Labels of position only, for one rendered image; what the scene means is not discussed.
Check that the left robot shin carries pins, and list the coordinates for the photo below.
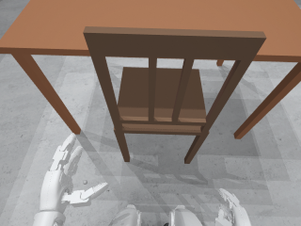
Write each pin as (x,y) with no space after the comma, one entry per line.
(131,206)

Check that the right robot thigh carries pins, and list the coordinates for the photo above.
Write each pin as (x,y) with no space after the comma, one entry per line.
(182,217)

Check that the table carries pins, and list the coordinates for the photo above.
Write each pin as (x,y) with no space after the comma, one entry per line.
(55,28)

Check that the right robot hand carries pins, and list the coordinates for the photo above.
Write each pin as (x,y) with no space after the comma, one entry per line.
(236,217)

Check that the left robot hand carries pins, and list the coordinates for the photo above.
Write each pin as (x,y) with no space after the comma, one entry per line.
(58,178)

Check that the left robot forearm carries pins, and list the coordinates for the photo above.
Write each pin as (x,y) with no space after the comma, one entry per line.
(49,218)

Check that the chair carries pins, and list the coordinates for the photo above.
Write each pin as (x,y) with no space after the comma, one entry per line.
(167,101)

